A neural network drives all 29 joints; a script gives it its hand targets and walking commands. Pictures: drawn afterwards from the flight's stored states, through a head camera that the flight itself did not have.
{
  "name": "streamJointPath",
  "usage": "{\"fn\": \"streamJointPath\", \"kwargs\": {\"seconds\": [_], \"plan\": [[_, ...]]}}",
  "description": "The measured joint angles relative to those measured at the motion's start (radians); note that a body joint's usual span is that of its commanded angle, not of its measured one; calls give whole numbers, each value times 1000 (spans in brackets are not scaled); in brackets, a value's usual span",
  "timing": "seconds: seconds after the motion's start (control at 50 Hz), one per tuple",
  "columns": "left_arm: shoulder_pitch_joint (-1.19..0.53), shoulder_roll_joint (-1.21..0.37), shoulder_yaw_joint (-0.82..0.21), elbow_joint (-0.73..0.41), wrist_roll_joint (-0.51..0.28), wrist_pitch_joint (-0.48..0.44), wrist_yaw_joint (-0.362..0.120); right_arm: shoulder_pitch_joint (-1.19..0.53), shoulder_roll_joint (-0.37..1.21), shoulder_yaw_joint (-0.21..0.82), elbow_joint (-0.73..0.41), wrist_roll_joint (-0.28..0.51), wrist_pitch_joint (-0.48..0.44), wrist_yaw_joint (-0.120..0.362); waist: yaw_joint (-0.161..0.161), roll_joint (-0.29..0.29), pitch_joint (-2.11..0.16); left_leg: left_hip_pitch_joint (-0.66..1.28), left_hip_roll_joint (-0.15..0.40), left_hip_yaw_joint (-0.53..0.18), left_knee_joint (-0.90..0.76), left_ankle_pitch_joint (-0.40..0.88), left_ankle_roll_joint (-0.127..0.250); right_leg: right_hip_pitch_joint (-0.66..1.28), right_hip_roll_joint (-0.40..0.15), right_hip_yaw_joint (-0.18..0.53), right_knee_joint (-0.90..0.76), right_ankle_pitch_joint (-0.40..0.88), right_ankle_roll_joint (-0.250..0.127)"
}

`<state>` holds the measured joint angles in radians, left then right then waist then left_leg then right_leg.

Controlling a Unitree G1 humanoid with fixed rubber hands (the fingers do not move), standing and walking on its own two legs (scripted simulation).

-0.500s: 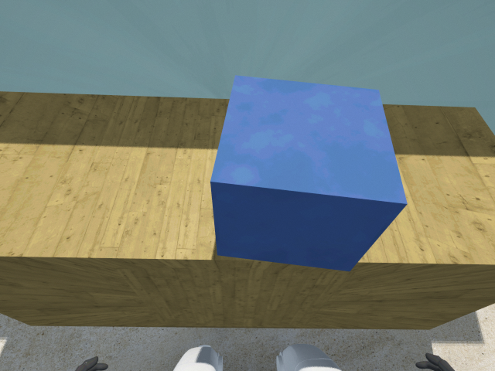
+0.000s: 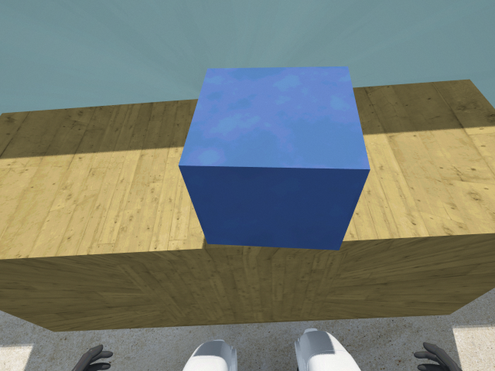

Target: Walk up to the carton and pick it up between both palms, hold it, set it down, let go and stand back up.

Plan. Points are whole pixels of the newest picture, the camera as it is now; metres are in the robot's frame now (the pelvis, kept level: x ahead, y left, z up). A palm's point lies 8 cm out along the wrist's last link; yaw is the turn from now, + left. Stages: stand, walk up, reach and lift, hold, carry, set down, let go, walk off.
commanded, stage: walk up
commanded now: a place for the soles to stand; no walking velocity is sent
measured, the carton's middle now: (273, 160) +0.47 -0.03 +0.03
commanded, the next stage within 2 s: reach and lift in 1.54 s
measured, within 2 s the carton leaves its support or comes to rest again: neither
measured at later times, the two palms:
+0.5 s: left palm out of the picture +0.11 +0.30 -0.08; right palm out of the picture +0.11 -0.31 -0.10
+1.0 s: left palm out of the picture +0.08 +0.25 -0.10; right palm out of the picture +0.07 -0.36 -0.11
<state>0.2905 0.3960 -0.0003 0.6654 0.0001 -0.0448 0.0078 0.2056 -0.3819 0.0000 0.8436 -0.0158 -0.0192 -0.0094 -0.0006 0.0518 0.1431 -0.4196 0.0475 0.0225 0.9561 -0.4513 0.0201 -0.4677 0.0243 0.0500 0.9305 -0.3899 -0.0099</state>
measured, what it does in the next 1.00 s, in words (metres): shifts its weight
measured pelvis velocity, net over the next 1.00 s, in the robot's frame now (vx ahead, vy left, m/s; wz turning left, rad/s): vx -0.03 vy -0.05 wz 0.01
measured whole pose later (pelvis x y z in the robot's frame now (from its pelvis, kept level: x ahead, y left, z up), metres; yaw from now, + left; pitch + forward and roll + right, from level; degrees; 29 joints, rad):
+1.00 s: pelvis -0.03 -0.05 -0.01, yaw +0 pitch -5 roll +0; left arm 0.26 0.42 0.00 0.67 0.00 0.00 0.01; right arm 0.14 -0.38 0.00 0.92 -0.02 -0.02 -0.02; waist 0.00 -0.02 0.16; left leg -0.42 0.04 0.02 1.02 -0.52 0.00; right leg -0.50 0.02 -0.04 1.00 -0.42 -0.05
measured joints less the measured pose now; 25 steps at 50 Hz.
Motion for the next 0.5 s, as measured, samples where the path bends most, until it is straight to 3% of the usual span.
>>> {"fn": "streamJointPath", "kwargs": {"seconds": [0.28,0.5], "plan": [[-6,8,0,0,0,0,0,16,0,0,50,0,3,0,0,-60,0,6,-4,12,-14,1,-3,-4,-3,12,-1,13,0],[-7,10,0,0,0,0,0,-52,0,0,50,0,3,0,0,-65,0,7,-6,14,-21,-1,-5,-7,-4,14,-1,7,0]]}}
